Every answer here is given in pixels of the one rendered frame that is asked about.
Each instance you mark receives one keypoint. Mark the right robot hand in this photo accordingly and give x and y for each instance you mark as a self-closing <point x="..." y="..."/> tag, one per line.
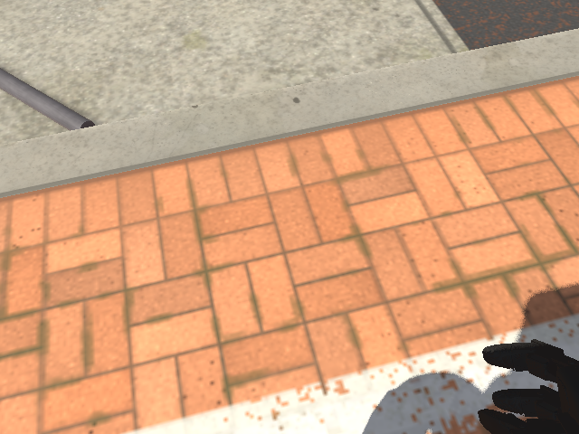
<point x="557" y="412"/>

